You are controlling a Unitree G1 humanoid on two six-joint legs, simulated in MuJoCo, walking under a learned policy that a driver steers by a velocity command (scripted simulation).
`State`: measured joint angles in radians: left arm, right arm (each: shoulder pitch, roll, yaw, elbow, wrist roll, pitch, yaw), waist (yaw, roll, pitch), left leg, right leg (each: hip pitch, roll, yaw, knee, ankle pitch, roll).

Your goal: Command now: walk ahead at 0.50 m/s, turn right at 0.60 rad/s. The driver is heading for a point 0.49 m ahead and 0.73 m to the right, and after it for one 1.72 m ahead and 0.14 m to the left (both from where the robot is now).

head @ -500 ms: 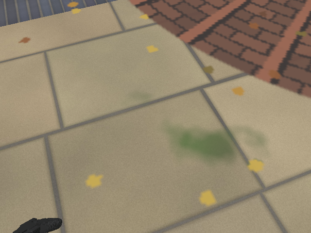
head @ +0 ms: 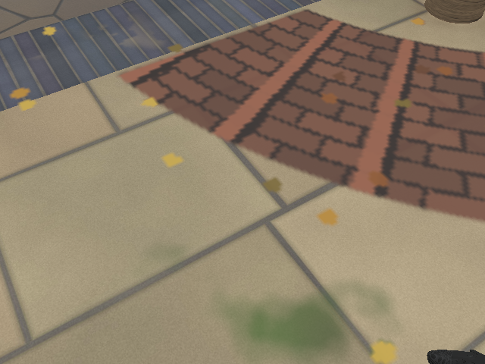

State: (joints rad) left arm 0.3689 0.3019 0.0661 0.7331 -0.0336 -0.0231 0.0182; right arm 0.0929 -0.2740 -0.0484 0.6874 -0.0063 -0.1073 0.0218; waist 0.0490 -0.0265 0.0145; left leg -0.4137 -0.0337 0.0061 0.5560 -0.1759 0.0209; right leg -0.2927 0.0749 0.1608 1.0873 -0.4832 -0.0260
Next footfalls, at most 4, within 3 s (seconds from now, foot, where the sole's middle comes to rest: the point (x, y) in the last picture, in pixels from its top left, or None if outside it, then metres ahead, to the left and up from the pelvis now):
0.44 right None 0.36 -0.19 -0.76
0.94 left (304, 285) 0.72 -0.12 -0.76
1.46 right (377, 270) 0.78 -0.34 -0.76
1.90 left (290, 283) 0.72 -0.08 -0.76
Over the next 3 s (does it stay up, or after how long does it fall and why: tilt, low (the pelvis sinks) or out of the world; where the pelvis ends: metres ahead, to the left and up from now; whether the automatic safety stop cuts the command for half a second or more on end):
stays up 1.03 0.02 0.01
